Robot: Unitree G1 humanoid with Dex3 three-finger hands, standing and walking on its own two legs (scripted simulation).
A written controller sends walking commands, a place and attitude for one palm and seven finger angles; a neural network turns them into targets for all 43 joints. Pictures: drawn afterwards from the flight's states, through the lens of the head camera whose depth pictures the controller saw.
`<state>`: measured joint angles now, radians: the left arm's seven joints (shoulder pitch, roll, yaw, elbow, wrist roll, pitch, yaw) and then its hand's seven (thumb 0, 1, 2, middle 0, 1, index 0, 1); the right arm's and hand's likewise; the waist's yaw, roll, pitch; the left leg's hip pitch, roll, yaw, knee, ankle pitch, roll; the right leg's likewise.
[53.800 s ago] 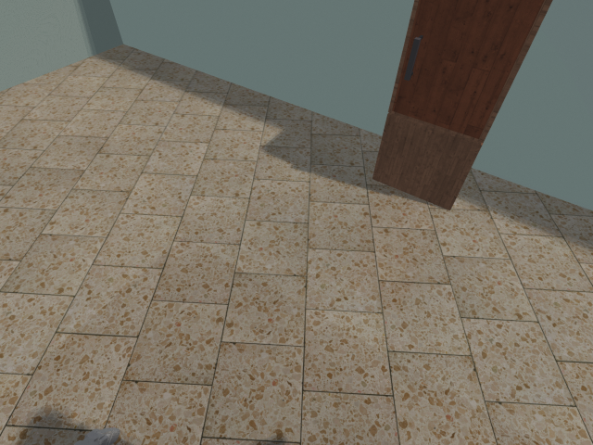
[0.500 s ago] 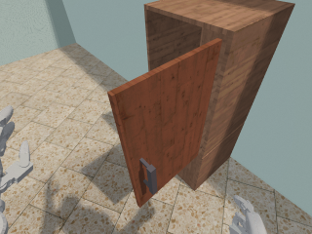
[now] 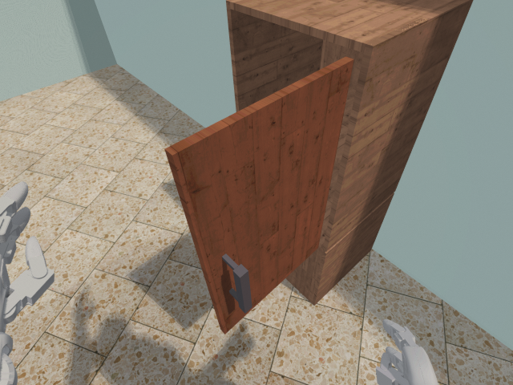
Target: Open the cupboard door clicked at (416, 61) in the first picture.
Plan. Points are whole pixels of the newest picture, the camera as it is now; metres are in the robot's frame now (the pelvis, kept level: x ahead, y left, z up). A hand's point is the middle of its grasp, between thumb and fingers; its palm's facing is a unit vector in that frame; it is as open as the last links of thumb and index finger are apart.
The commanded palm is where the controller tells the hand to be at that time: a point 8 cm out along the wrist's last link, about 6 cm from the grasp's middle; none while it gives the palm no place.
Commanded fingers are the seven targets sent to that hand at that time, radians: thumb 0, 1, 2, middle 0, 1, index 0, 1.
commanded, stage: step back with the hand held close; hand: left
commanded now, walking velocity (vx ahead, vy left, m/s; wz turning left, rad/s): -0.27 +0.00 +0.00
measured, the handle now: (236, 284) +0.33 +0.08 -0.10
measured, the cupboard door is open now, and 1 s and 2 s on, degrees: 92 92 92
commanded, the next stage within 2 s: stop stepping back and stand still in 0.96 s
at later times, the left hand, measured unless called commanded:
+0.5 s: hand (14, 324) +0.14 +0.27 +0.15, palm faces +0.37 -0.78 -0.51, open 7.4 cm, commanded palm +0.08 +0.31 +0.17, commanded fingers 0.00 0.90 0.90 -0.20 -0.30 -0.20 -0.30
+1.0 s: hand out of the picture +0.03 +0.30 +0.16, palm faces +0.50 -0.74 -0.45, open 7.4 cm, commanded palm -0.05 +0.33 +0.17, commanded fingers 0.00 0.90 0.90 -0.20 -0.30 -0.20 -0.30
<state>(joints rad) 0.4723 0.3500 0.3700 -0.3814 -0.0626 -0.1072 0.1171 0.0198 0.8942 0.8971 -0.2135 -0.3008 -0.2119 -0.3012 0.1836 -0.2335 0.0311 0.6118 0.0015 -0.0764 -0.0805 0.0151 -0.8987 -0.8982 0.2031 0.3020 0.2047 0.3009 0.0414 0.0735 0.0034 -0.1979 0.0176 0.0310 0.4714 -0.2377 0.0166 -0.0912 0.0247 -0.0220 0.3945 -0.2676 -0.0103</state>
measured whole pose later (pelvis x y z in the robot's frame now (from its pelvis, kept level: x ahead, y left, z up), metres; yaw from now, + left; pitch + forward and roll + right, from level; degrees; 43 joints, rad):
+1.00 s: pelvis -0.17 +0.02 -0.02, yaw +4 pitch +0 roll -1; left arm 0.44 0.43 0.43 -0.49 -0.02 -0.21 0.17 0.02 0.89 0.90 -0.22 -0.30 -0.21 -0.30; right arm 0.15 -0.20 -0.01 0.62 -0.01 -0.09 -0.08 0.01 -0.90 -0.90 0.20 0.30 0.20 0.30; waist 0.02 -0.02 0.07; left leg -0.41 -0.01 0.03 0.60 -0.18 0.05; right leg -0.48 0.06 0.06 0.80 -0.35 0.02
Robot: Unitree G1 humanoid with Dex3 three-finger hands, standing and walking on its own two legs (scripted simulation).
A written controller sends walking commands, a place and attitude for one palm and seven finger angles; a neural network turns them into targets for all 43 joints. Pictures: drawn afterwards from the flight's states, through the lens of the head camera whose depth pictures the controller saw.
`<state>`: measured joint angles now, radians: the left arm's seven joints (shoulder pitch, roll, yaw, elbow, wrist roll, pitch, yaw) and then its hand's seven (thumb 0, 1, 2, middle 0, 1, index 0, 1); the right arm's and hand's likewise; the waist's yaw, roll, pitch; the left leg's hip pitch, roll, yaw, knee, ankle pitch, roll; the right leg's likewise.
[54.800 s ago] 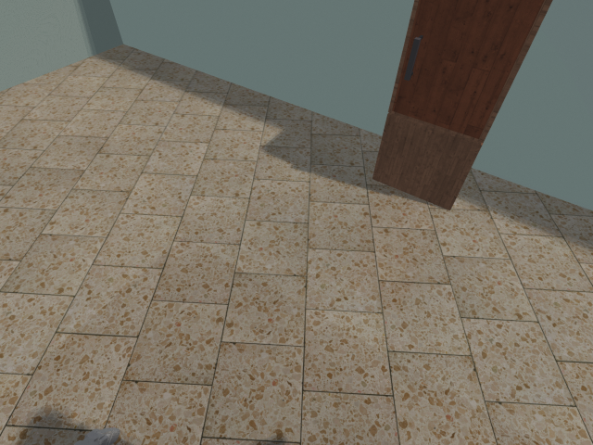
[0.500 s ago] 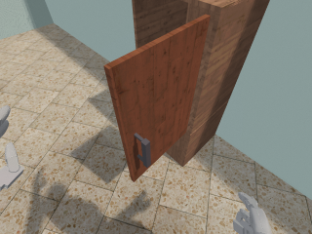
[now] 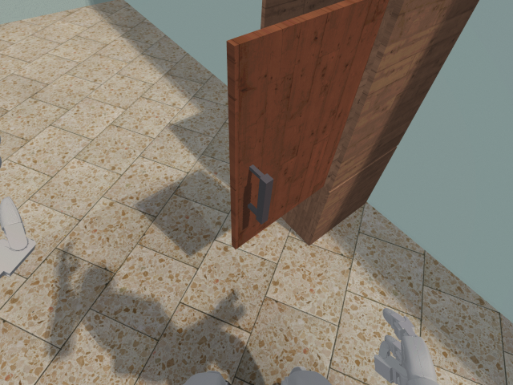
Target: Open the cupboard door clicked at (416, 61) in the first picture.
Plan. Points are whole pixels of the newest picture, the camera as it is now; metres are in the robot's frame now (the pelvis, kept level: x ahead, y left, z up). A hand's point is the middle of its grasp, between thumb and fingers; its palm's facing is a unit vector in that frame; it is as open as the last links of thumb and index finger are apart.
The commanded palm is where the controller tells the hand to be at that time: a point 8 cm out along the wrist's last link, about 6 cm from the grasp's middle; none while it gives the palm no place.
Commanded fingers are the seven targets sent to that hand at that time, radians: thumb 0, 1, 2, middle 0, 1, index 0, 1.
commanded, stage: stop stepping back and stand still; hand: left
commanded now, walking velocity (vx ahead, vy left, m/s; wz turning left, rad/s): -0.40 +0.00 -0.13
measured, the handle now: (258, 195) +0.51 +0.03 -0.08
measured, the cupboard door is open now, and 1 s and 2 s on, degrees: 92 92 92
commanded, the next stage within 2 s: let the arm hang, fingers relaxed in 0.82 s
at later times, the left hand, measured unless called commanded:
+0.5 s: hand (64, 307) +0.16 +0.20 +0.18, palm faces +0.35 -0.81 -0.47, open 7.4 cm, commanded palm +0.10 +0.24 +0.19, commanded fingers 0.00 0.90 0.90 -0.20 -0.30 -0.20 -0.30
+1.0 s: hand (93, 338) +0.16 +0.21 +0.08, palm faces +0.17 -0.84 -0.51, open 7.4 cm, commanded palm none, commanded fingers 0.00 0.90 0.90 -0.20 -0.30 -0.20 -0.30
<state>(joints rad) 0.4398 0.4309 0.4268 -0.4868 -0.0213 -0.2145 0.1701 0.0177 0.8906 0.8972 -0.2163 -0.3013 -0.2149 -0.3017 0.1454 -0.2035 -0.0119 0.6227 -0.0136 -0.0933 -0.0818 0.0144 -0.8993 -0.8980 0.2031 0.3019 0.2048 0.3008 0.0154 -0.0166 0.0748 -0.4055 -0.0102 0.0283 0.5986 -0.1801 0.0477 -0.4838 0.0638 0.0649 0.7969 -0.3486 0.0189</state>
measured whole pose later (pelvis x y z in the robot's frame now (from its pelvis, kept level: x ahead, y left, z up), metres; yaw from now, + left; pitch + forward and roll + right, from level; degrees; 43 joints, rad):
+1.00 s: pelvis -0.10 -0.03 +0.01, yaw -5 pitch +1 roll +1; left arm 0.34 0.38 0.25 -0.08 0.01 -0.11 0.08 0.01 0.90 0.90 -0.21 -0.30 -0.21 -0.30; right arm 0.16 -0.27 -0.01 0.70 -0.02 -0.09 -0.01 0.01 -0.90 -0.90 0.20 0.30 0.20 0.30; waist -0.01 0.04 0.02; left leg -0.32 -0.02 0.07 0.54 -0.23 0.03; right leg -0.33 -0.01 -0.02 0.83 -0.51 0.00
